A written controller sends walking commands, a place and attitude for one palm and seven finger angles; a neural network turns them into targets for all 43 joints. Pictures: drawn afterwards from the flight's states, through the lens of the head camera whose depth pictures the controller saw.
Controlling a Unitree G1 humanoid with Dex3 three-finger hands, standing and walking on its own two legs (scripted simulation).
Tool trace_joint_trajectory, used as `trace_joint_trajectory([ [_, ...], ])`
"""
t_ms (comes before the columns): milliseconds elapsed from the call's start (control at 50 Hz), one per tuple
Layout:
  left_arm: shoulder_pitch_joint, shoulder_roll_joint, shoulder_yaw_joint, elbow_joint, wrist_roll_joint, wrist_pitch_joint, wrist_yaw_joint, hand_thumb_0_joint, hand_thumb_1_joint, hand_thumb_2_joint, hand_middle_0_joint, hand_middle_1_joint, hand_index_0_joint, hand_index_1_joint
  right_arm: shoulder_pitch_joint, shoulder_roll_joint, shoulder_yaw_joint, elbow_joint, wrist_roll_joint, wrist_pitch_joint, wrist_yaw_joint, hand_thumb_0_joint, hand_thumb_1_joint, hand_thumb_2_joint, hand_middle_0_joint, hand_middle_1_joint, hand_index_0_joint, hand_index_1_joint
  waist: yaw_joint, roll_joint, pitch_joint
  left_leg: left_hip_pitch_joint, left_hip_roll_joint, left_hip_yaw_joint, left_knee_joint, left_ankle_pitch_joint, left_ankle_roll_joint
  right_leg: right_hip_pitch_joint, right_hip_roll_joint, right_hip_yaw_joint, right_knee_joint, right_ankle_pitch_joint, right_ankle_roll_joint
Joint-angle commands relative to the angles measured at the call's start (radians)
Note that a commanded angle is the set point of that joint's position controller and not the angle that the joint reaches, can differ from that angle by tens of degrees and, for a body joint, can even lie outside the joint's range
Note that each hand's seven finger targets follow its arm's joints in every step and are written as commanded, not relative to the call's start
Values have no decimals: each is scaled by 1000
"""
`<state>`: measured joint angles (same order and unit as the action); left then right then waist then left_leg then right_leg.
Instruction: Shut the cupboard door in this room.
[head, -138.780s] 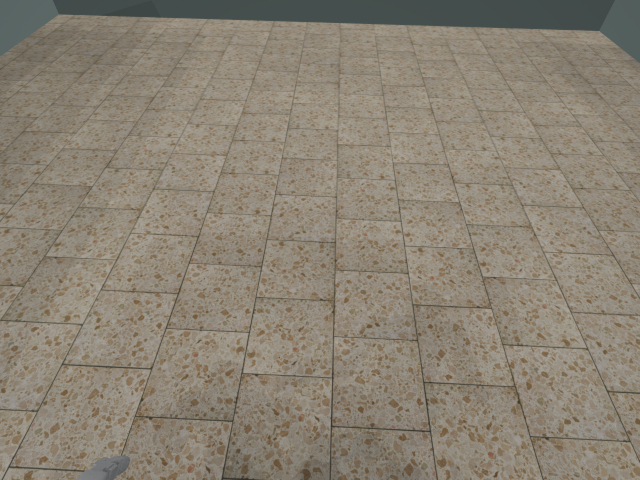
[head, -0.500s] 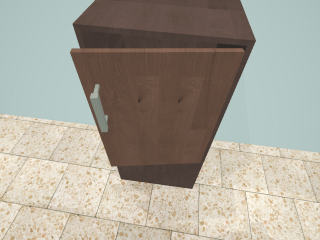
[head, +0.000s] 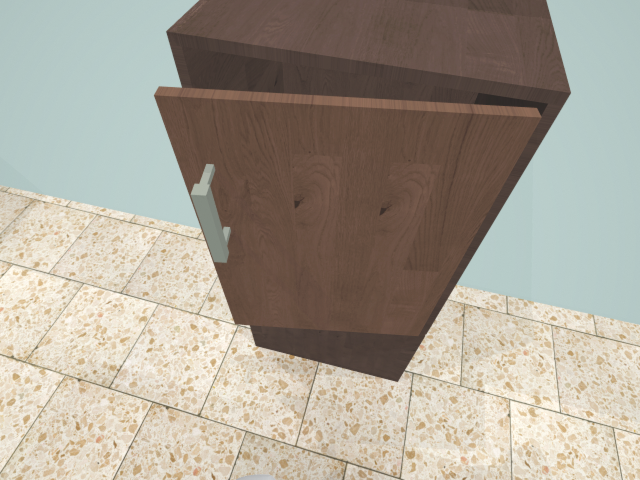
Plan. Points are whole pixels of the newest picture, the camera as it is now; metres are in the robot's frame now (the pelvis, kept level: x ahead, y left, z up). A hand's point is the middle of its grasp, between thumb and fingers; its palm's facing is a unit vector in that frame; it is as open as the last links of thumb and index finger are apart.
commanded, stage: come to a stop and stand still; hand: left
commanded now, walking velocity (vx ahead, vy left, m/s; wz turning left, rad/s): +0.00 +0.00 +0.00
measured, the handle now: (215, 216) +0.43 +0.19 +0.05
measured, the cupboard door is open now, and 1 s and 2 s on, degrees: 11 11 11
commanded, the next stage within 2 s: look again from close up in 0.60 s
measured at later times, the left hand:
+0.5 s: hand out of the picture -0.03 +0.23 -0.16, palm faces +0.04 -0.97 -0.23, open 7.4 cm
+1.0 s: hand out of the picture -0.07 +0.21 -0.18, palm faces +0.06 -0.99 -0.15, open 7.4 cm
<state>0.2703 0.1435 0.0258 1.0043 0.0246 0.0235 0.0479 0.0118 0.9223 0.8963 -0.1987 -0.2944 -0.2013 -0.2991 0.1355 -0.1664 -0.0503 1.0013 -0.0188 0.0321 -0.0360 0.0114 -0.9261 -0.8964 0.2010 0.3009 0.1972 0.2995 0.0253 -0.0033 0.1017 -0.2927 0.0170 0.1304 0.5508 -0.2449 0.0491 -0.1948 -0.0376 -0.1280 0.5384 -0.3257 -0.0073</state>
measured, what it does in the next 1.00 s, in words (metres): shifts its weight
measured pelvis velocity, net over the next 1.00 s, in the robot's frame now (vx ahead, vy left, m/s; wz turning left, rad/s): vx -0.03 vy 0.06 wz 0.04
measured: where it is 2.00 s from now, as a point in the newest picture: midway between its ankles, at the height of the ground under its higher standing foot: outside the picture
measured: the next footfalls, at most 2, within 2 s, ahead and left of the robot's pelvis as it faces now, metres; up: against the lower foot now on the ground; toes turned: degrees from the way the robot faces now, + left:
right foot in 1.72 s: +0.02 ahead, -0.15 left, +0.00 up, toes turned +2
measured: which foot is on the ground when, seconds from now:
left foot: down 0.00-1.00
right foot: down 0.00-1.00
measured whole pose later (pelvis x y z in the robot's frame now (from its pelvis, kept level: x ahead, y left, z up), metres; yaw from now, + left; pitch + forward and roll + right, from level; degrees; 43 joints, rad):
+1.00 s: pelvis -0.03 +0.06 +0.00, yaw +2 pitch -1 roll -1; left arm 0.38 0.13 -0.02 1.09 0.03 0.00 0.04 0.01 0.91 0.90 -0.20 -0.29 -0.20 -0.30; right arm 0.28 -0.16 -0.01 1.09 -0.01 0.00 -0.02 0.01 -0.92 -0.90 0.20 0.30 0.20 0.30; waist 0.01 -0.01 0.00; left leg -0.28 -0.08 0.13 0.39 -0.12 0.14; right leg -0.22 -0.03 0.02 0.47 -0.26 -0.01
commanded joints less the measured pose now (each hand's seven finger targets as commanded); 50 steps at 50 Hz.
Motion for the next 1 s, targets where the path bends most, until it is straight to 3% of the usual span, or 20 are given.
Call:
trace_joint_trajectory([
  [0,64,132,29,-49,7,-9,1,0,900,900,-200,-300,-200,-300,91,-60,-22,-41,2,1,6,0,-900,-900,200,300,200,300,-21,-113,-146,89,59,-77,33,220,-36,15,-215,185,-76,560,-103],
  [20,115,138,12,-60,4,-37,31,0,900,900,-200,-300,-200,-300,42,-118,-17,-119,12,-36,16,0,-900,-900,200,300,200,300,-17,-64,-194,106,69,-75,71,143,-47,12,-200,267,-78,818,-63],
  [40,60,203,24,-115,4,-48,26,0,900,900,-200,-300,-200,-300,91,-78,-13,-130,10,-25,29,0,-900,-900,200,300,200,300,-44,-117,-234,12,31,-66,69,-44,-31,85,-214,231,-52,610,-86],
  [60,62,187,26,-117,1,-49,21,0,900,900,-200,-300,-200,-300,63,-74,-11,-130,7,-26,31,0,-900,-900,200,300,200,300,-28,-48,-211,25,18,-58,31,-42,-26,53,-220,252,-38,535,-109],
  [80,53,192,27,-120,0,-49,21,0,900,900,-200,-300,-200,-300,89,-73,-6,-126,7,-29,33,0,-900,-900,200,300,200,300,-49,-48,-210,57,38,-69,-23,28,-21,29,-195,213,-21,451,-106],
  [100,52,162,19,-127,0,-47,19,0,900,900,-200,-300,-200,-300,103,-83,-3,-118,1,-36,34,0,-900,-900,200,300,200,300,-46,86,-194,120,73,-96,-52,161,-10,-28,-147,160,13,357,-81],
  [120,59,150,14,-127,-2,-35,16,0,900,900,-200,-300,-200,-300,101,-105,-1,-124,1,-37,32,0,-900,-900,200,300,200,300,-37,148,-136,86,136,-195,-90,224,30,-85,-73,98,25,129,-43],
  [140,79,126,7,-117,-2,-26,13,0,900,900,-200,-300,-200,-300,92,-126,0,-129,2,-36,28,0,-900,-900,200,300,200,300,-23,172,-99,30,176,-263,-159,158,65,-90,-22,66,30,-48,-24],
  [180,105,108,-2,-102,3,-11,3,0,900,900,-200,-300,-200,-300,55,-139,1,-146,3,-28,28,0,-900,-900,200,300,200,300,-3,82,23,-142,178,-293,-263,-215,74,-68,-15,66,9,-88,-26],
  [220,106,108,-7,-101,9,-16,-4,0,900,900,-200,-300,-200,-300,55,-130,7,-148,-1,-27,32,0,-900,-900,200,300,200,300,0,18,71,-185,127,-250,-268,-326,42,-79,-29,95,-62,-90,-37],
  [280,96,129,-2,-109,6,-15,-5,0,900,900,-200,-300,-200,-300,106,-139,6,-134,-5,-21,36,0,-900,-900,200,300,200,300,-19,12,39,-134,107,-241,-279,-370,26,-141,-29,115,-90,-199,-39],
  [340,117,126,-2,-107,5,-20,-7,0,900,900,-200,-300,-200,-300,114,-139,8,-124,-7,-26,35,0,-900,-900,200,300,200,300,-14,9,-34,-90,111,-251,-289,-345,29,-109,-19,123,-82,-158,-38],
  [460,128,112,-8,-80,1,-27,-11,0,900,900,-200,-300,-200,-300,130,-133,16,-89,-2,-37,31,0,-900,-900,200,300,200,300,-13,9,-77,-42,114,-256,-309,-301,27,-79,-18,155,-99,-102,-43],
  [500,124,110,-11,-65,0,-31,-11,0,900,900,-200,-300,-200,-300,140,-124,19,-69,0,-41,30,0,-900,-900,200,300,200,300,-17,11,-74,-21,112,-254,-307,-265,26,-83,-25,171,-116,-84,-47],
  [580,133,111,-18,-36,-1,-29,-10,0,900,900,-200,-300,-200,-300,163,-127,20,-37,3,-38,30,0,-900,-900,200,300,200,300,-23,11,-21,-42,115,-267,-330,-319,20,-119,-20,185,-131,-143,-47],
  [800,187,78,-27,44,1,-36,-7,0,900,900,-200,-300,-200,-300,173,-107,20,24,8,-47,23,0,-900,-900,200,300,200,300,-15,30,-43,4,128,-288,-358,-278,24,-94,-12,183,-114,-29,-43],
  [980,200,63,-30,79,4,-32,-5,0,900,900,-200,-300,-200,-300,168,-110,14,42,9,-48,19,0,-900,-900,200,300,200,300,-15,28,-13,6,145,-316,-401,-315,15,-116,-9,176,-95,-24,-33],
])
